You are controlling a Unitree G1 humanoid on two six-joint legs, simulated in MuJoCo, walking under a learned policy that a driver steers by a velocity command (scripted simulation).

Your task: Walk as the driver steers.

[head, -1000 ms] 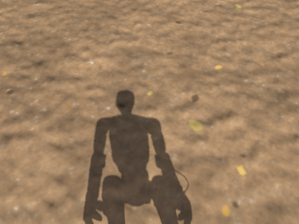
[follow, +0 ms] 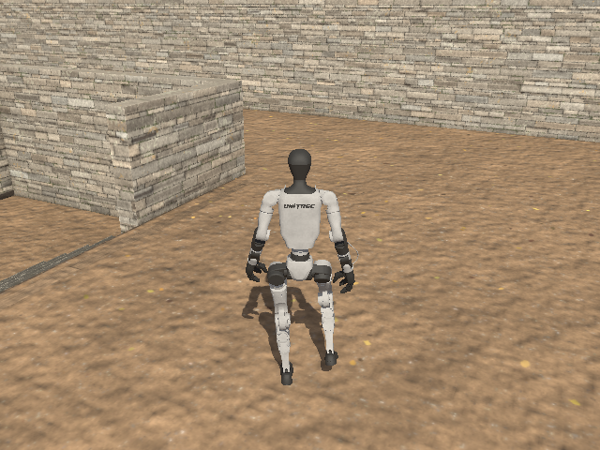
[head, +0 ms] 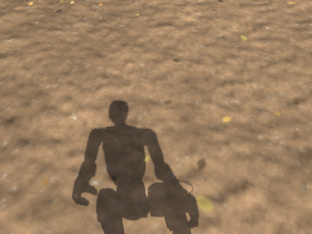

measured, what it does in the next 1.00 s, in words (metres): walks ahead: right foot, then left foot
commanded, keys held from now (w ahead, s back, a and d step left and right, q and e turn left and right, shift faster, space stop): w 1.00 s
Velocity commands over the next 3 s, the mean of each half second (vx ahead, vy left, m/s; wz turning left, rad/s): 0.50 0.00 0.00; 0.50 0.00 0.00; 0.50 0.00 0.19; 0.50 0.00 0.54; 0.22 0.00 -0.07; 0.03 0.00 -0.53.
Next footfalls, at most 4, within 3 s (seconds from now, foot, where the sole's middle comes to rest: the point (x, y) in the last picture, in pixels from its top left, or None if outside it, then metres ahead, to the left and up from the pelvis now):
0.30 right None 0.34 -0.17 -0.78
0.86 left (141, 204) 0.66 0.07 -0.78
1.42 right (185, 147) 0.96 -0.16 -0.78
1.98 left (122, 122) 1.15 0.18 -0.78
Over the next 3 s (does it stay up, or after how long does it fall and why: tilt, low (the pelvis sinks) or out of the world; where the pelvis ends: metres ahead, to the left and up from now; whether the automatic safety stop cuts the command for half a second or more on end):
stays up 1.27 0.20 -0.01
